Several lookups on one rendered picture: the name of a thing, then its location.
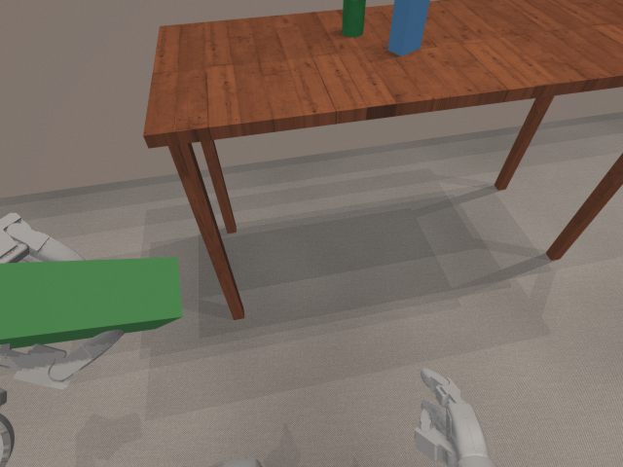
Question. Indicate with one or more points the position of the table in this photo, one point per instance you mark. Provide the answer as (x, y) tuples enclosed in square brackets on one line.
[(230, 78)]

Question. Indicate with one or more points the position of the sponge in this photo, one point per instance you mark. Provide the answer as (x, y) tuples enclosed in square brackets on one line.
[(48, 302)]

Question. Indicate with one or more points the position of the robot right hand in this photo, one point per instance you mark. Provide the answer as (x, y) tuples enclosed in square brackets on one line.
[(458, 431)]

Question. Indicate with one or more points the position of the robot left hand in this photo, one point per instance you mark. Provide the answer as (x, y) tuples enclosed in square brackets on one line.
[(42, 364)]

